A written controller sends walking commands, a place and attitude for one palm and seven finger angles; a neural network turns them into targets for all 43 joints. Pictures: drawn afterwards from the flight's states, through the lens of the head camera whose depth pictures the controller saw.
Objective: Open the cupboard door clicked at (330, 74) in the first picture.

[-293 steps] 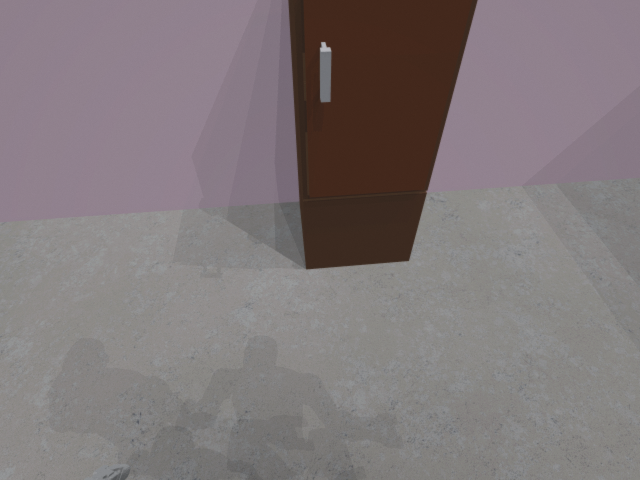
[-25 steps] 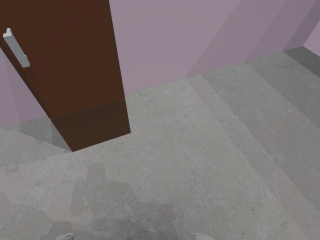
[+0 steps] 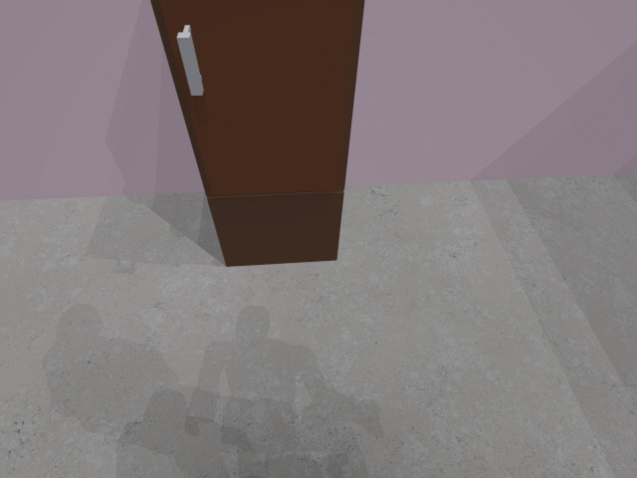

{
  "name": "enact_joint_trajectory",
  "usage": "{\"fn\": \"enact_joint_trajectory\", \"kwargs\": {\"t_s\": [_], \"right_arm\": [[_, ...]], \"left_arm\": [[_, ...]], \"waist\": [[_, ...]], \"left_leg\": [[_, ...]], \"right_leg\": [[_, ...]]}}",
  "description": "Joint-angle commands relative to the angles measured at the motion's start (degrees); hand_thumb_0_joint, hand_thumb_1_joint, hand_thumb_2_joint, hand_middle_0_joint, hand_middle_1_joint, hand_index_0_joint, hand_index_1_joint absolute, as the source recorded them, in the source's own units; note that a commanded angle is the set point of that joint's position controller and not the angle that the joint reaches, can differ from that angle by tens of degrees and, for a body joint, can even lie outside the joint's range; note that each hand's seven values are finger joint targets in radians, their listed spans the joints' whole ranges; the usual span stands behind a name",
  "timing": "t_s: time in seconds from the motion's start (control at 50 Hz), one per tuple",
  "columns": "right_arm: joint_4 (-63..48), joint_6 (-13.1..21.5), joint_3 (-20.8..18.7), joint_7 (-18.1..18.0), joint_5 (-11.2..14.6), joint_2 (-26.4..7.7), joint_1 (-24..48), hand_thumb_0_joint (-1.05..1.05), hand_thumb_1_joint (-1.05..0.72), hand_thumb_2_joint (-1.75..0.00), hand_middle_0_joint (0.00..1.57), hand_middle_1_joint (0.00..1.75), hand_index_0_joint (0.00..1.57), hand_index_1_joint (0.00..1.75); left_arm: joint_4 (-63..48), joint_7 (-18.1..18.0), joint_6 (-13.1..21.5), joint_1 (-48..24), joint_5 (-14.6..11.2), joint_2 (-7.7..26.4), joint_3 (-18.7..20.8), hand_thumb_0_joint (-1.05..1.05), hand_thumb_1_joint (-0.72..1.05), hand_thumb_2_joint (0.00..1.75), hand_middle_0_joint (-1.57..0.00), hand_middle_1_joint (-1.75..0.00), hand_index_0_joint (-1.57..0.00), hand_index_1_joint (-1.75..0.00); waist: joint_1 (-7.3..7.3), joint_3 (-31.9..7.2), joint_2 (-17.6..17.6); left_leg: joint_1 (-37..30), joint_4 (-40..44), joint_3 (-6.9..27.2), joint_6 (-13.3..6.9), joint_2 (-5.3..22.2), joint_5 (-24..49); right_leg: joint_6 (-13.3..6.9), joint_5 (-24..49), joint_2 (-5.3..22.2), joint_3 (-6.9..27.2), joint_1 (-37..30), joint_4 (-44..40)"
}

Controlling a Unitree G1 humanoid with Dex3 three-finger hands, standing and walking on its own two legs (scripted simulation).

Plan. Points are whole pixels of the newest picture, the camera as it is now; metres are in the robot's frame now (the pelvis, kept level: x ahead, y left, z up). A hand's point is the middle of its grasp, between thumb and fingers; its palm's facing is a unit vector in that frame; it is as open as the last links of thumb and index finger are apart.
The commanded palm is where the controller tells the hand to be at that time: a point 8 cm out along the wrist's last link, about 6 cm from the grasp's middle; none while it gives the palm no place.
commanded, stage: turn to face it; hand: left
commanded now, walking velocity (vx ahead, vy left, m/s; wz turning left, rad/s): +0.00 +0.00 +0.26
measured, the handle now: (192, 60) +0.86 +0.33 +0.07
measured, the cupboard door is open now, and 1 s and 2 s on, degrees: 0 0 0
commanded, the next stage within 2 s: take the last steps up to it in 0.08 s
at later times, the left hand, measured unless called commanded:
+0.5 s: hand out of the picture +0.00 +0.18 -0.15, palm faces +0.17 -0.96 -0.21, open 7.4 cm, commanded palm none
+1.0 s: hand out of the picture +0.06 +0.27 -0.17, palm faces +0.16 -0.98 -0.14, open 7.4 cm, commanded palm none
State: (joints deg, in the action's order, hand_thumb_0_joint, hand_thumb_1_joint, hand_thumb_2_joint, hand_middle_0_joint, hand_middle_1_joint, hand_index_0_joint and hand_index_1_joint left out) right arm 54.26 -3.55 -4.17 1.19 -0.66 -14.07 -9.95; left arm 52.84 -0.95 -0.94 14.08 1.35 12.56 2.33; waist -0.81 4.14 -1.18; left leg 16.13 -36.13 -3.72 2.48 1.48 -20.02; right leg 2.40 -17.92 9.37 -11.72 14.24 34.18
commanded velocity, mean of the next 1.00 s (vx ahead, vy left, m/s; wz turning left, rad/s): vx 0.25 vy -0.01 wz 0.07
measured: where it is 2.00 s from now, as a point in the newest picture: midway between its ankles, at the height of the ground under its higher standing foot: (299, 431)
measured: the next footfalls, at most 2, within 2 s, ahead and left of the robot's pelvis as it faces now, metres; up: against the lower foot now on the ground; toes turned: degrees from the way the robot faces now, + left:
left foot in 0.02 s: +0.04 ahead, +0.12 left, +0.00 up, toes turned +4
right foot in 0.40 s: +0.03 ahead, -0.10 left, +0.00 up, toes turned -1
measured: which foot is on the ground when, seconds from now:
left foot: up 0.00-0.00, down 0.02-0.40, up 0.42-0.80, down 0.82-1.00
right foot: down 0.00-0.02, up 0.04-0.38, down 0.40-0.84, up 0.86-1.00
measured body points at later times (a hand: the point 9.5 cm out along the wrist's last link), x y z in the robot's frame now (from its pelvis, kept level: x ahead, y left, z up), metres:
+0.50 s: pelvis +0.00 +0.00 +0.01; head -0.02 -0.02 +0.46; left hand -0.01 +0.23 -0.14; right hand +0.05 -0.23 -0.16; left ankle +0.00 +0.12 -0.69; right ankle -0.01 -0.10 -0.73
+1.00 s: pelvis +0.12 +0.11 +0.01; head +0.11 +0.13 +0.46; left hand +0.05 +0.32 -0.16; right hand +0.19 -0.13 -0.13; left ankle +0.14 +0.19 -0.73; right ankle +0.10 -0.04 -0.64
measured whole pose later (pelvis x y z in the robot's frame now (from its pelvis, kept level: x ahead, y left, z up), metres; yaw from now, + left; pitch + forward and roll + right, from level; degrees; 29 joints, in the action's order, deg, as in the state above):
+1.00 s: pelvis +0.12 +0.11 +0.01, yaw +5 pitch -2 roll -1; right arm 59.8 4.2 -3.5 -1.5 -1.3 -8.3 -13.5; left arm 65.4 0.0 0.1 20.5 1.6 9.4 3.0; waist -0.6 1.4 -2.0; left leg 13.8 -27.8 -10.9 -3.6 2.6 -12.7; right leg 0.3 -19.6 5.7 -4.6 25.5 64.8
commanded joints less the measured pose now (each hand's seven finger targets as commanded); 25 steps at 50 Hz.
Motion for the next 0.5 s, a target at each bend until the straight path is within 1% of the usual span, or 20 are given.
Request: {"fn": "enact_joint_trajectory", "kwargs": {"t_s": [0.0,0.02,0.04,0.06,0.08,0.1,0.14,0.18,0.22,0.26,0.3,0.32,0.34,0.36,0.38,0.4,0.42,0.44,0.46,0.48], "right_arm": [[-3.1,2.9,-2.3,-0.7,-0.5,-13.8,-6.6,0.0,-0.9,-0.9,0.2,0.3,0.2,0.3],[-1.9,2.8,-2.3,-1.2,-0.6,-13.8,-8.1,0.0,-0.9,-0.9,0.2,0.3,0.2,0.3],[-1.7,2.9,-1.9,-1.9,-0.8,-12.2,-6.4,0.0,-0.9,-0.9,0.2,0.3,0.2,0.3],[-2.2,2.8,-1.2,-2.2,-0.8,-10.3,-3.0,0.0,-0.9,-0.9,0.2,0.3,0.2,0.3],[-2.7,3.0,-0.5,-2.3,-0.8,-8.7,-0.3,0.0,-0.9,-0.9,0.2,0.3,0.2,0.3],[-2.9,3.2,-0.3,-2.3,-0.7,-8.4,0.6,0.0,-0.9,-0.9,0.2,0.3,0.2,0.3],[-2.4,3.4,-0.3,-2.4,-0.5,-8.1,0.0,0.0,-0.9,-0.9,0.2,0.3,0.2,0.3],[-1.5,3.5,-0.2,-2.4,-0.5,-7.4,-1.8,0.0,-0.9,-0.9,0.2,0.3,0.2,0.3],[-0.7,3.5,-0.2,-2.3,-0.7,-7.2,-3.2,0.0,-0.9,-0.9,0.2,0.3,0.2,0.3],[-0.1,3.5,-0.4,-2.2,-1.0,-7.0,-3.4,0.0,-0.9,-0.9,0.2,0.3,0.2,0.3],[0.3,3.5,-0.3,-2.0,-1.0,-6.8,-3.1,0.0,-0.9,-0.9,0.2,0.3,0.2,0.3],[1.0,3.6,-0.3,-2.0,-0.8,-6.4,-3.0,0.0,-0.9,-0.9,0.2,0.3,0.2,0.3],[1.1,3.6,-0.2,-2.0,-0.7,-5.5,-2.5,0.0,-0.9,-0.9,0.2,0.3,0.2,0.3],[1.2,3.8,0.0,-1.9,-0.4,-3.5,-2.4,0.0,-0.9,-0.9,0.2,0.3,0.2,0.3],[0.0,4.0,0.8,-1.6,0.2,0.5,-2.6,0.0,-0.9,-0.9,0.2,0.3,0.2,0.3],[-3.0,3.8,0.5,-1.0,-0.6,-0.9,2.8,0.0,-0.9,-0.9,0.2,0.3,0.2,0.3],[-3.0,3.5,-0.1,-0.6,-1.0,-2.6,3.0,0.0,-0.9,-0.9,0.2,0.3,0.2,0.3],[-2.1,3.3,-0.4,-0.2,-1.0,-2.8,2.7,0.0,-0.9,-0.9,0.2,0.3,0.2,0.3],[-0.6,3.2,-0.7,0.1,-1.2,-2.3,0.4,0.0,-0.9,-0.9,0.2,0.3,0.2,0.3],[0.8,3.2,-0.6,0.4,-1.2,-1.2,-1.8,0.0,-0.9,-0.9,0.2,0.3,0.2,0.3]], "left_arm": [[-5.3,-0.2,-0.2,0.8,-0.7,5.0,1.8,0.0,0.9,0.9,-0.2,-0.3,-0.2,-0.3],[-5.5,-0.8,-1.0,-2.2,-0.3,5.7,1.5,0.0,0.9,0.9,-0.2,-0.3,-0.2,-0.3],[-4.7,-0.8,-1.1,-4.4,-0.4,5.4,1.8,0.0,0.9,0.9,-0.2,-0.3,-0.2,-0.3],[-3.5,-0.4,-1.1,-4.4,-0.6,5.9,2.0,0.0,0.9,0.9,-0.2,-0.3,-0.2,-0.3],[-2.3,-0.1,-1.0,-2.9,-0.5,5.6,2.0,0.0,0.9,0.9,-0.2,-0.3,-0.2,-0.3],[-1.2,0.1,-1.0,-0.9,-0.5,5.1,1.9,0.0,0.9,0.9,-0.2,-0.3,-0.2,-0.3],[-0.3,0.3,-0.9,0.1,-0.6,4.8,1.7,0.0,0.9,0.9,-0.2,-0.3,-0.2,-0.3],[0.2,0.1,-0.9,-0.2,-0.6,4.1,1.3,0.0,0.9,0.9,-0.2,-0.3,-0.2,-0.3],[0.4,0.4,-0.6,-0.6,-0.3,3.4,1.0,0.0,0.9,0.9,-0.2,-0.3,-0.2,-0.3],[0.6,0.7,-0.2,-0.6,0.0,2.3,0.6,0.0,0.9,0.9,-0.2,-0.3,-0.2,-0.3],[1.5,1.0,0.5,1.9,0.1,1.5,0.3,0.0,0.9,0.9,-0.2,-0.3,-0.2,-0.3],[2.4,1.2,0.9,3.8,0.1,1.6,0.2,0.0,0.9,0.9,-0.2,-0.3,-0.2,-0.3],[3.9,1.1,1.4,7.6,0.2,1.3,0.4,0.0,0.9,0.9,-0.2,-0.3,-0.2,-0.3],[5.4,0.9,2.0,11.8,0.6,3.0,0.7,0.0,0.9,0.9,-0.2,-0.3,-0.2,-0.3],[6.0,0.2,2.5,14.9,1.2,7.4,1.7,0.0,0.9,0.9,-0.2,-0.3,-0.2,-0.3],[5.2,-0.1,2.2,16.6,0.5,9.8,2.0,0.0,0.9,0.9,-0.2,-0.3,-0.2,-0.3],[5.4,-0.6,3.0,15.5,0.3,9.6,2.4,0.0,0.9,0.9,-0.2,-0.3,-0.2,-0.3],[5.3,-0.6,3.4,12.9,0.2,7.9,2.0,0.0,0.9,0.9,-0.2,-0.3,-0.2,-0.3],[5.0,-0.6,3.8,9.9,0.3,5.4,1.4,0.0,0.9,0.9,-0.2,-0.3,-0.2,-0.3],[4.8,-0.5,4.2,8.6,0.1,4.1,1.0,0.0,0.9,0.9,-0.2,-0.3,-0.2,-0.3]], "waist": [[3.53,-8.9,18.4],[4.88,-9.1,16.8],[4.56,-6.6,16.8],[3.27,-4.0,14.6],[1.73,-2.8,11.5],[1.03,-3.9,10.5],[1.21,-6.0,9.5],[1.92,-6.7,9.0],[2.59,-6.2,9.0],[2.65,-4.4,9.0],[1.59,-2.4,9.4],[0.57,-2.1,8.7],[-1.26,-2.0,6.3],[-3.03,-1.2,0.6],[-4.23,-0.3,-14.0],[-6.16,4.4,-13.5],[-4.79,5.0,-12.6],[-3.3,7.1,-11.1],[-1.08,7.7,-7.9],[0.09,6.5,-5.2]], "left_leg": [[-17.7,16.3,22.5,-11.6,21.5,39.7],[-12.8,16.6,21.4,-14.2,22.1,35.0],[-9.8,17.3,20.9,-14.3,19.6,31.4],[-6.7,17.7,18.5,-13.6,17.4,28.1],[-5.5,17.7,15.4,-12.3,14.9,28.3],[-6.9,17.3,13.3,-11.6,13.3,29.8],[-9.9,16.9,11.8,-11.6,12.6,32.7],[-11.2,17.7,12.8,-12.1,12.8,29.5],[-10.6,19.9,15.2,-12.6,13.2,16.5],[-7.2,21.6,17.2,-12.6,13.1,4.1],[-2.5,22.1,18.1,-12.0,12.2,-4.7],[0.0,21.1,17.9,-11.2,10.9,-7.7],[4.1,18.1,16.2,-9.7,9.1,-11.4],[10.2,10.4,12.4,-7.3,4.7,-13.8],[21.0,-5.0,4.2,-4.0,-2.6,-12.8],[25.4,-15.0,4.0,-3.6,-2.1,-12.9],[25.6,-20.9,6.0,-3.6,-0.1,-8.9],[25.2,-23.9,6.6,-3.6,1.5,-4.9],[23.9,-25.3,5.8,-3.1,2.4,-0.2],[21.9,-25.5,4.7,-2.5,2.8,3.6]], "right_leg": [[2.3,-17.2,-2.0,2.9,17.2,18.3],[1.5,-19.5,-1.9,7.7,14.8,24.6],[1.4,-16.7,-2.2,9.6,16.5,27.8],[1.2,-12.9,-1.8,10.6,16.1,28.7],[1.2,-9.6,-2.2,10.3,14.8,28.3],[1.5,-8.0,-2.7,9.5,14.0,27.3],[1.9,-7.3,-3.4,9.1,12.9,23.9],[1.9,-7.3,-4.0,9.1,11.6,20.7],[1.5,-8.8,-4.8,8.5,10.7,16.7],[0.8,-9.3,-5.5,7.6,7.7,10.9],[0.2,-7.8,-6.8,6.5,2.7,4.6],[0.0,-5.2,-7.4,6.0,-1.4,-0.4],[-0.1,-1.3,-7.6,5.5,-7.9,-7.0],[-0.8,-2.9,-4.7,9.0,-14.3,-13.1],[-5.4,-17.8,7.7,26.7,-18.5,-22.6],[-10.1,-27.6,16.2,37.8,-11.4,-29.9],[-10.9,-32.3,16.8,41.2,-7.5,-32.1],[-10.4,-31.5,15.4,38.3,-3.6,-32.4],[-9.0,-25.1,12.6,31.3,-2.1,-30.8],[-7.8,-17.2,9.7,24.7,-2.2,-29.0]]}}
